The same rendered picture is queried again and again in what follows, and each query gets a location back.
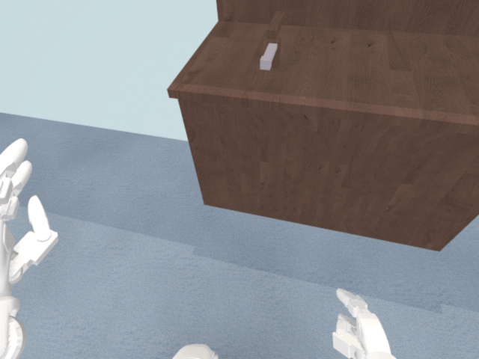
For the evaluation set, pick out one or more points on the robot left thigh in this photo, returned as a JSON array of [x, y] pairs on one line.
[[195, 351]]

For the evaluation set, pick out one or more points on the left robot hand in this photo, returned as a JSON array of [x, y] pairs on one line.
[[34, 246]]

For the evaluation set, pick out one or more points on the right robot hand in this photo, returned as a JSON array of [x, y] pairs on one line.
[[356, 339]]

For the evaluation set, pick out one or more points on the counter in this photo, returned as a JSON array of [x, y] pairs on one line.
[[366, 123]]

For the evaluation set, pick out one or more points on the left robot forearm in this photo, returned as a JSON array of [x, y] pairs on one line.
[[12, 331]]

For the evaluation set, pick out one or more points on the tap lever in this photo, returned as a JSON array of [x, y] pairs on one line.
[[266, 59]]

